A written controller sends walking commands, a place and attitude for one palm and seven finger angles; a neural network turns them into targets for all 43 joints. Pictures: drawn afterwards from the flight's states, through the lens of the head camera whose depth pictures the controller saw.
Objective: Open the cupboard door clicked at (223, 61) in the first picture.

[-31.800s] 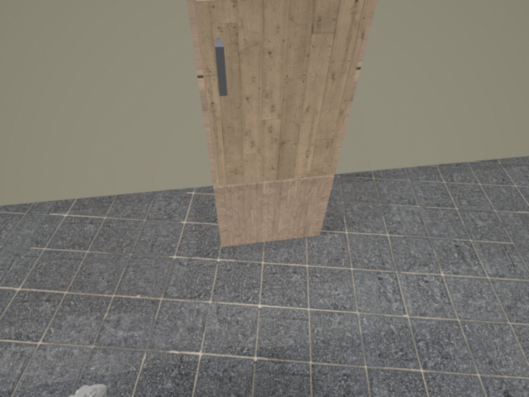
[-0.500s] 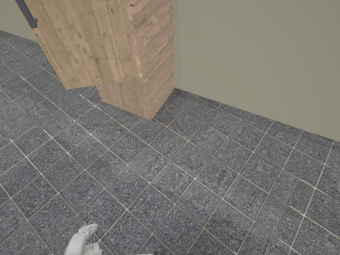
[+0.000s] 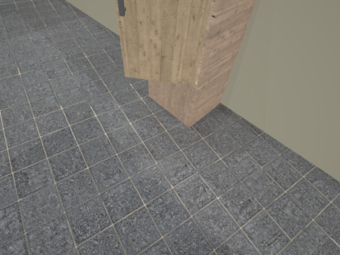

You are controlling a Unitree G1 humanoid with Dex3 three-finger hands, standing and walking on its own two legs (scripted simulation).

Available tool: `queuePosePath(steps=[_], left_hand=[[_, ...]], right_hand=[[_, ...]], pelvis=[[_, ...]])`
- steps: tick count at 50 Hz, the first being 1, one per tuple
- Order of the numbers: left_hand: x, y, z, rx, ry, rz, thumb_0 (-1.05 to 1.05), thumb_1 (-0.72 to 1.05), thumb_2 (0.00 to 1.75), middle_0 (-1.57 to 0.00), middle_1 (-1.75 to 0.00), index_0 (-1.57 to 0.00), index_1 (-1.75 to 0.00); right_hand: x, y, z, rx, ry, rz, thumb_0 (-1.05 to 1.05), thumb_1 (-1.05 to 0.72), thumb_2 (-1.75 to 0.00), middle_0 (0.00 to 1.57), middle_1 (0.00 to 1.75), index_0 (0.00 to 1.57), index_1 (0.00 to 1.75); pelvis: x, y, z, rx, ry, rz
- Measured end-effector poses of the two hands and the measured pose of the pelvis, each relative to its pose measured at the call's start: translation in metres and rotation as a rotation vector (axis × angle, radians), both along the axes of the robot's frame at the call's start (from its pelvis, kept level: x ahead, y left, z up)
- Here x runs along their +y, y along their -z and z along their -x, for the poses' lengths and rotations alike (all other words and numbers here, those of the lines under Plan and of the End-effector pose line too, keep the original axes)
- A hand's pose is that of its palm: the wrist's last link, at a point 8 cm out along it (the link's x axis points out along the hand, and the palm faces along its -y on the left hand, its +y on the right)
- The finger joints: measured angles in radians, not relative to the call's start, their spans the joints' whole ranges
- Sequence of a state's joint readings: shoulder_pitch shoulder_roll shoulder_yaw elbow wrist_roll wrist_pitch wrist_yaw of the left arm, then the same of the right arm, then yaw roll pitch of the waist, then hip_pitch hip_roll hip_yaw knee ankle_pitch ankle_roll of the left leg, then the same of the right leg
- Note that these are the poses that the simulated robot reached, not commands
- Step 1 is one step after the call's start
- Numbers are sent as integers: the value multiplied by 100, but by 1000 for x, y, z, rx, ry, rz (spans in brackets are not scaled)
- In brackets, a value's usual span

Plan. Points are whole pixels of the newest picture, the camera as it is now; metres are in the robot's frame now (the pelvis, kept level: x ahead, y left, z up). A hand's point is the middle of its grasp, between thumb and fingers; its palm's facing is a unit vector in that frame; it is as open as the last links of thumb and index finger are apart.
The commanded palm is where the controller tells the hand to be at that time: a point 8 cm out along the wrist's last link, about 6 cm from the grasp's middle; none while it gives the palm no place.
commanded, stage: take the last steps up to it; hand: left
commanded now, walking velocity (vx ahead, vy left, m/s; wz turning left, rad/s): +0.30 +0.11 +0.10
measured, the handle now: out of the picture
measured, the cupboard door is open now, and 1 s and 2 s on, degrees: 39 39 39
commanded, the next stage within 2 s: come to a stop and stand still in 1.18 s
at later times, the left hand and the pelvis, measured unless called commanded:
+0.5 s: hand (124, 211) +0.24 +0.15 -0.15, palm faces +0.05 -0.98 -0.21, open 7.4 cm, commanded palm none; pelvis +0.15 -0.02 +0.00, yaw +2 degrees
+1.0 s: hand (111, 222) +0.21 +0.18 -0.17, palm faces +0.22 -0.97 -0.11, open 7.4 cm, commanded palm none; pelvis +0.33 +0.06 -0.01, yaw +5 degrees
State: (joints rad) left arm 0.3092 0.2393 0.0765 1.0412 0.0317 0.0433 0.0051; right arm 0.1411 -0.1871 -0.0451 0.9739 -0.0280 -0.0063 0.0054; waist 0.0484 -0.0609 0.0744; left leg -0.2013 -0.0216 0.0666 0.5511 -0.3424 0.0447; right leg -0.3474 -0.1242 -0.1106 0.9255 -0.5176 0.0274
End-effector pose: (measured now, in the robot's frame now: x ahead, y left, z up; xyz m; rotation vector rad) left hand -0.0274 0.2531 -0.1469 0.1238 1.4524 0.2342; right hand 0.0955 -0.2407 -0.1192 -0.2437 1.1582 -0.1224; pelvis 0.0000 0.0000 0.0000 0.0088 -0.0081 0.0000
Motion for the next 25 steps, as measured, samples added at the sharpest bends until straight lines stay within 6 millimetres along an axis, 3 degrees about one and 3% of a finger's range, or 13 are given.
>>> queuePosePath(steps=[3,8,13,18,21,25], left_hand=[[6,-7,-15,-17,1,11,1,91,90,-20,-30,-20,-29],[7,-16,-64,-109,19,14,1,91,90,-20,-30,-20,-29],[-4,-20,-128,-184,61,15,0,91,90,-20,-30,-20,-29],[-26,-20,-205,-252,130,12,0,91,90,-20,-30,-20,-29],[-40,-17,-246,-320,146,-2,0,91,90,-20,-30,-20,-29],[-53,-22,-259,-332,103,-5,0,91,90,-20,-30,-20,-29]], right_hand=[[14,-2,8,24,8,-13,0,-91,-90,20,30,20,29],[23,2,33,125,44,-30,0,-93,-90,21,30,20,30],[26,12,61,254,98,-60,1,-92,-90,21,30,20,30],[23,26,77,380,162,-101,1,-91,-90,21,30,20,30],[17,38,74,453,177,-125,1,-91,-90,21,30,20,30],[3,34,32,445,160,-125,1,-91,-90,20,30,20,29]], pelvis=[[7,-7,-11,-3,-12,11],[13,-12,-34,-7,-28,5],[10,-10,-63,-8,-27,-11],[-2,0,-101,-6,-13,-28],[-14,12,-126,-10,-18,-21],[-24,4,-149,-26,-42,-17]])
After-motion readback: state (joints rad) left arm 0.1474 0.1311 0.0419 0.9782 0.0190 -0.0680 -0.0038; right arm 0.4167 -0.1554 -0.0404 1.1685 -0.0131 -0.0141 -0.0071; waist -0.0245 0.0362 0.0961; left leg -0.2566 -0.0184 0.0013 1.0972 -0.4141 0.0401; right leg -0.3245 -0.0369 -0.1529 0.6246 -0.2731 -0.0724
